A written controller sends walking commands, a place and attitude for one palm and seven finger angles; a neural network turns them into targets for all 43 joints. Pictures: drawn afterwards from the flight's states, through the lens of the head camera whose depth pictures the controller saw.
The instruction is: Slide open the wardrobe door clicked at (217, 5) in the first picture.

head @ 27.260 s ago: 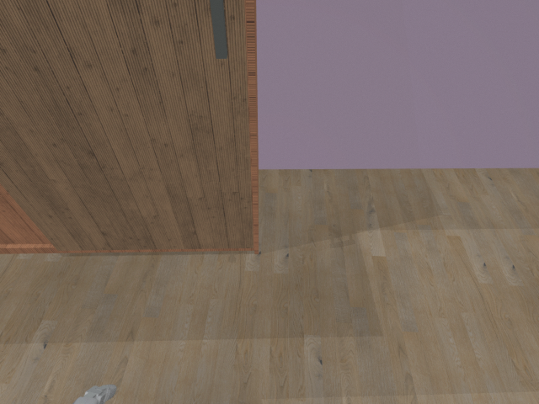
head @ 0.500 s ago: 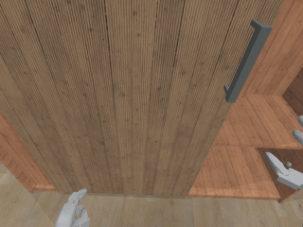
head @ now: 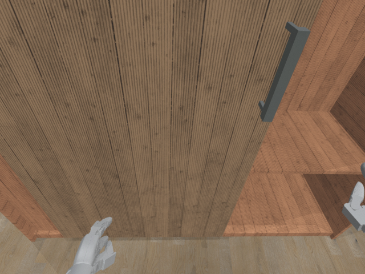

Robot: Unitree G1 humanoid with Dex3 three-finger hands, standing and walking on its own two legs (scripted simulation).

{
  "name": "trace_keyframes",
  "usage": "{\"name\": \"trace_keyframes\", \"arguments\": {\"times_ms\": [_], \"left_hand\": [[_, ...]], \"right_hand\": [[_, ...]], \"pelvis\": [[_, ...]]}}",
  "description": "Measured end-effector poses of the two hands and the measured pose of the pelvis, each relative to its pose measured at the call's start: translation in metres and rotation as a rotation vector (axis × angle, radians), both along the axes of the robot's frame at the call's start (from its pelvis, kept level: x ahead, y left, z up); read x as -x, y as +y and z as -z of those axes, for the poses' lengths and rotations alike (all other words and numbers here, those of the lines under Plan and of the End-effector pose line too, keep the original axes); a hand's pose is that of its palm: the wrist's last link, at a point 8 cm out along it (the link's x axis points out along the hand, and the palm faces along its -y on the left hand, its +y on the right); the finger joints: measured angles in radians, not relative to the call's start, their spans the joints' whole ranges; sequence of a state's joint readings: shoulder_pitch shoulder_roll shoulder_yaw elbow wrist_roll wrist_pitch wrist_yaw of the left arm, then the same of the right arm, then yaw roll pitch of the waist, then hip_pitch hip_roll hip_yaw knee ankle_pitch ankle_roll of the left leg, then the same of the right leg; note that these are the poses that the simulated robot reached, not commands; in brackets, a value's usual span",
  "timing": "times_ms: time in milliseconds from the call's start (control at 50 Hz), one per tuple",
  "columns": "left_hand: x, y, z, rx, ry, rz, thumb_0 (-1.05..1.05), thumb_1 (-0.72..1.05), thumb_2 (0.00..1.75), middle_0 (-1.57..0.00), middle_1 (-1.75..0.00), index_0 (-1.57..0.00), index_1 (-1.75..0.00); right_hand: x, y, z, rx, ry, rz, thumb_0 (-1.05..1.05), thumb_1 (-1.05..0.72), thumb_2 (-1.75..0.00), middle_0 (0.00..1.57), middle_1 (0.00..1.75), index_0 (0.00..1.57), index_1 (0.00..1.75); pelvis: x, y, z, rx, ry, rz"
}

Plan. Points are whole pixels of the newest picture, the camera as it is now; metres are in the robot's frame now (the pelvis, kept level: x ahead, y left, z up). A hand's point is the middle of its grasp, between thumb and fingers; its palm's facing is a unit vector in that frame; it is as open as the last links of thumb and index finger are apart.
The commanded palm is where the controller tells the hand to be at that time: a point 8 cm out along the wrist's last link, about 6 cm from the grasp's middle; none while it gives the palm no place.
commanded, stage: draw the hand back to the body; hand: right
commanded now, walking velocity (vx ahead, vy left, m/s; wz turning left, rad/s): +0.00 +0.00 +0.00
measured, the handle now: (277, 75) +0.47 -0.22 +0.25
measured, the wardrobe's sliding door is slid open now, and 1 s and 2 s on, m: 0.64 0.64 0.64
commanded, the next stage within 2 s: step back with the hand held close in 0.04 s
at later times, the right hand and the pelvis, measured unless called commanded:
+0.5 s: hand (352, 219) +0.17 -0.27 +0.15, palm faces +0.37 +0.81 -0.46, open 7.5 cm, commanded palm +0.12 -0.32 +0.17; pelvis -0.03 -0.02 +0.00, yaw +1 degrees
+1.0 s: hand out of the picture +0.10 -0.29 +0.16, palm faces +0.48 +0.78 -0.40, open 7.5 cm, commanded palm +0.03 -0.33 +0.17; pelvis -0.10 -0.02 -0.02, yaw -2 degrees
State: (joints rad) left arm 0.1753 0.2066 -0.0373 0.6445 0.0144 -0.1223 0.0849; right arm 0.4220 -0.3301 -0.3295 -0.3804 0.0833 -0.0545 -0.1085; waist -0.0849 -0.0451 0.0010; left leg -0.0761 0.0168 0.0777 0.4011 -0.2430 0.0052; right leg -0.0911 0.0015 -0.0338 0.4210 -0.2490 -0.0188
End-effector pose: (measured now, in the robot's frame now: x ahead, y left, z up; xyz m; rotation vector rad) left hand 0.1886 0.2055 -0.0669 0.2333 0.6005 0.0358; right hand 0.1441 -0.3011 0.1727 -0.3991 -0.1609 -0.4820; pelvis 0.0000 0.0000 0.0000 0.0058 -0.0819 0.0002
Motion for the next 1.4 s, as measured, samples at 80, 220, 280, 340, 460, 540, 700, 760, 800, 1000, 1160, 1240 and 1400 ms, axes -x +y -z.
{"name": "trace_keyframes", "arguments": {"times_ms": [80,220,280,340,460,540,700,760,800,1000,1160,1240,1400], "left_hand": [[0.007,0.001,0.003,0.004,0.021,-0.009,0.01,0.90,0.90,-0.20,-0.30,-0.20,-0.30],[0.019,0.009,0.006,-0.014,0.057,-0.031,0.01,0.90,0.90,-0.20,-0.30,-0.20,-0.30],[0.024,0.014,0.006,-0.029,0.076,-0.050,0.01,0.90,0.90,-0.20,-0.30,-0.20,-0.30],[0.030,0.019,0.005,-0.046,0.091,-0.073,0.01,0.90,0.90,-0.20,-0.30,-0.20,-0.30],[0.044,0.022,0.003,-0.063,0.102,-0.130,0.01,0.90,0.90,-0.20,-0.30,-0.20,-0.30],[0.056,0.018,0.000,-0.070,0.101,-0.145,0.01,0.90,0.90,-0.20,-0.30,-0.20,-0.30],[0.078,0.005,0.000,-0.067,0.061,-0.113,0.01,0.90,0.90,-0.20,-0.30,-0.20,-0.30],[0.088,0.003,0.004,-0.064,0.052,-0.098,0.01,0.90,0.90,-0.20,-0.30,-0.20,-0.30],[0.095,0.002,0.006,-0.067,0.055,-0.088,0.01,0.90,0.90,-0.20,-0.30,-0.20,-0.30],[0.134,0.004,0.009,-0.116,0.107,-0.077,0.01,0.90,0.90,-0.20,-0.30,-0.20,-0.30],[0.143,0.001,0.015,-0.102,0.096,-0.058,0.01,0.90,0.90,-0.20,-0.30,-0.20,-0.30],[0.141,0.001,0.018,-0.093,0.091,-0.021,0.01,0.90,0.90,-0.20,-0.30,-0.20,-0.30],[0.149,-0.003,-0.001,-0.126,0.069,-0.052,0.01,0.90,0.90,-0.20,-0.30,-0.20,-0.30]], "right_hand": [[-0.001,0.000,0.003,-0.004,0.016,-0.008,0.01,-0.88,-0.89,0.20,0.30,0.20,0.30],[0.001,-0.004,0.002,0.014,0.015,-0.006,0.02,-0.88,-0.89,0.21,0.30,0.21,0.30],[0.000,-0.010,-0.002,0.054,-0.001,-0.002,0.02,-0.88,-0.89,0.21,0.30,0.21,0.30],[-0.002,-0.012,0.001,0.072,0.013,-0.020,0.01,-0.89,-0.89,0.20,0.30,0.20,0.30],[0.004,-0.009,0.008,0.097,0.070,-0.094,0.02,-0.89,-0.89,0.20,0.30,0.21,0.30],[0.016,-0.015,0.002,0.138,0.048,-0.113,0.02,-0.88,-0.89,0.21,0.30,0.21,0.30],[0.049,-0.031,-0.001,0.170,-0.036,-0.055,0.01,-0.88,-0.89,0.21,0.30,0.21,0.30],[0.061,-0.031,0.005,0.157,-0.050,-0.036,0.01,-0.88,-0.89,0.21,0.30,0.21,0.30],[0.068,-0.029,0.009,0.147,-0.061,-0.030,0.01,-0.89,-0.89,0.21,0.30,0.21,0.30],[0.090,-0.029,0.002,0.171,-0.143,-0.071,0.01,-0.88,-0.89,0.21,0.30,0.21,0.30],[0.114,-0.040,-0.006,0.278,-0.134,-0.037,0.01,-0.88,-0.89,0.21,0.30,0.21,0.30],[0.128,-0.034,0.005,0.230,-0.103,-0.028,0.01,-0.88,-0.89,0.20,0.30,0.21,0.30],[0.142,-0.026,0.008,0.156,-0.136,-0.117,0.01,-0.88,-0.89,0.21,0.30,0.21,0.30]], "pelvis": [[0.001,0.000,0.000,0.000,-0.001,-0.003],[0.004,-0.001,0.000,-0.007,0.011,-0.001],[0.008,-0.002,0.000,-0.015,0.040,-0.001],[0.013,-0.006,0.001,-0.016,0.064,-0.004],[0.024,-0.016,0.002,-0.010,0.087,-0.015],[0.035,-0.020,0.004,-0.008,0.086,-0.016],[0.062,-0.023,0.011,-0.012,0.073,-0.009],[0.071,-0.023,0.015,-0.019,0.069,-0.002],[0.077,-0.022,0.016,-0.023,0.067,0.006],[0.100,-0.024,0.017,-0.043,0.079,0.031],[0.113,-0.020,0.021,-0.061,0.103,0.074],[0.129,-0.014,0.021,-0.065,0.113,0.063],[0.138,-0.024,0.016,-0.064,0.110,0.062]]}}
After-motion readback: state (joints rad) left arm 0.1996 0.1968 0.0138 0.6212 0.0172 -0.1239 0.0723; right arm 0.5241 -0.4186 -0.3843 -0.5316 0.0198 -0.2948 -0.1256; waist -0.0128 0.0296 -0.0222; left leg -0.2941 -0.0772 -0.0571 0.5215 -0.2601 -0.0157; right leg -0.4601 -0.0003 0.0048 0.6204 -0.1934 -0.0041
